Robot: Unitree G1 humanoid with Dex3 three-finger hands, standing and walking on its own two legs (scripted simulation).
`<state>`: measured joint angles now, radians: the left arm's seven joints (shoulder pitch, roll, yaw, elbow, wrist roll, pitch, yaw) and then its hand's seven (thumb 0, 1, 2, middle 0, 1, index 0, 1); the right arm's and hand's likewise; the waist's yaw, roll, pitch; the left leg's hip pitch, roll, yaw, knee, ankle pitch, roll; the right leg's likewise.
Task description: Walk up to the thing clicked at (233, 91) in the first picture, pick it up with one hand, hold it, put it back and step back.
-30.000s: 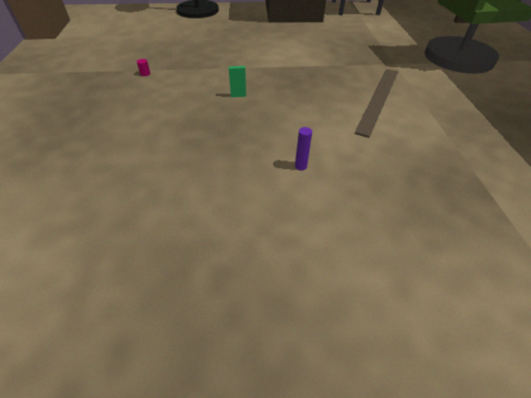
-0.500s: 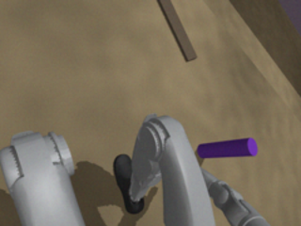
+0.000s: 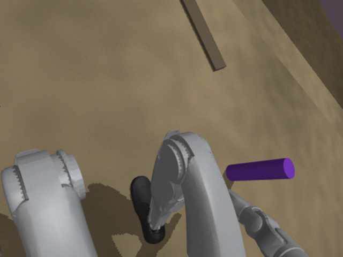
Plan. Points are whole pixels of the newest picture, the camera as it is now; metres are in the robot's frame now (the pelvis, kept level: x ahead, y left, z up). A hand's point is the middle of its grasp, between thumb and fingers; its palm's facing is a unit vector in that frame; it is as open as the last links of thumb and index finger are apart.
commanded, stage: close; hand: left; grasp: from the side
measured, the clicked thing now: out of the picture +0.43 +0.31 -0.18
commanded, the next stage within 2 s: settle in 0.04 s
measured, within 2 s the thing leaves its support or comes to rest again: leaves its support in 0.40 s
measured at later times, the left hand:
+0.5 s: hand out of the picture +0.40 +0.33 -0.13, palm faces +0.45 -0.89 +0.01, open 7.8 cm
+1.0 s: hand out of the picture +0.38 +0.34 -0.02, palm faces +0.44 -0.90 -0.04, open 7.9 cm
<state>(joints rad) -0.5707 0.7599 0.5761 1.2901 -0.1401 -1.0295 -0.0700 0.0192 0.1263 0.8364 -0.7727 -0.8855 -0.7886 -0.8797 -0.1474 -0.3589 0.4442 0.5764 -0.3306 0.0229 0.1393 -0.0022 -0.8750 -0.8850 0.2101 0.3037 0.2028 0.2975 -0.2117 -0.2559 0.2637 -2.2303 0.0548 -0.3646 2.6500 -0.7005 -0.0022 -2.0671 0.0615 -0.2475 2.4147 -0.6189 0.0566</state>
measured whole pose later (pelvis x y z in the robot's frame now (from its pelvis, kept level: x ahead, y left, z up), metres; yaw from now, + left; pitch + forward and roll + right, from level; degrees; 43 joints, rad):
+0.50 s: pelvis +0.00 +0.00 +0.00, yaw +1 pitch +15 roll -15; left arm -0.54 0.70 0.56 1.13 -0.12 -0.94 -0.07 0.04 -0.14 1.02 -0.87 -1.13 -0.87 -1.13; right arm -0.11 -0.34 0.39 0.59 -0.31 0.03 0.14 0.00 -0.90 -0.89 0.21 0.30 0.20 0.30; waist -0.18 -0.23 0.23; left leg -2.24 0.05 -0.34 2.63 -0.70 -0.01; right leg -2.08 0.05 -0.23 2.41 -0.63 0.05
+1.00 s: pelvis +0.01 -0.01 +0.04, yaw +6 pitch +25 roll -10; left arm -0.49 0.52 0.47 0.88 -0.16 -0.69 -0.13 0.05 -0.24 1.05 -0.93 -1.23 -0.92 -1.22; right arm 0.01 -0.30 0.16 0.65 -0.15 0.05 0.11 0.00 -0.89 -0.89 0.21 0.30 0.20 0.30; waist -0.11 -0.07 -0.01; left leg -2.26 0.05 -0.21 2.47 -0.68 0.00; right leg -2.14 0.00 -0.14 2.35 -0.67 0.02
